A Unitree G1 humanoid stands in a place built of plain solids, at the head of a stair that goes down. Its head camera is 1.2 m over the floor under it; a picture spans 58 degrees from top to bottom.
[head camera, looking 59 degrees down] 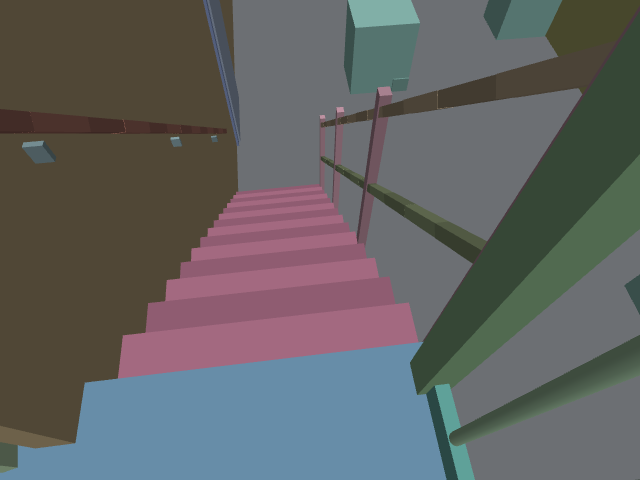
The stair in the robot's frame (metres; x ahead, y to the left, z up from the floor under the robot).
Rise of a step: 0.20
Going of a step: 0.20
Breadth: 0.98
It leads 7 degrees to the left of straight ahead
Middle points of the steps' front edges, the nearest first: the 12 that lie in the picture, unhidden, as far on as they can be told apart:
0.33 0.15 0.00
0.53 0.17 -0.20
0.73 0.20 -0.40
0.93 0.22 -0.60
1.12 0.25 -0.80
1.32 0.27 -1.00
1.52 0.29 -1.20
1.72 0.32 -1.40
1.92 0.34 -1.60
2.12 0.37 -1.80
2.32 0.39 -2.00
2.51 0.41 -2.20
